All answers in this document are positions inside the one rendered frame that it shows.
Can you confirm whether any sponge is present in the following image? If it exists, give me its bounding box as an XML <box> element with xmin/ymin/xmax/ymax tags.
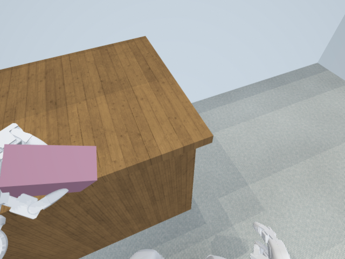
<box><xmin>0</xmin><ymin>144</ymin><xmax>97</xmax><ymax>198</ymax></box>

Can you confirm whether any right robot hand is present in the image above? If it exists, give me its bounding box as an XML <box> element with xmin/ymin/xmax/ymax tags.
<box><xmin>250</xmin><ymin>222</ymin><xmax>291</xmax><ymax>259</ymax></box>

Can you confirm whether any left robot hand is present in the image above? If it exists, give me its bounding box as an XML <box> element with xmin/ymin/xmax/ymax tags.
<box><xmin>0</xmin><ymin>123</ymin><xmax>68</xmax><ymax>219</ymax></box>

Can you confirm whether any table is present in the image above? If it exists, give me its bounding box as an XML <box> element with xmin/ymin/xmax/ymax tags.
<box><xmin>0</xmin><ymin>36</ymin><xmax>213</xmax><ymax>259</ymax></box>

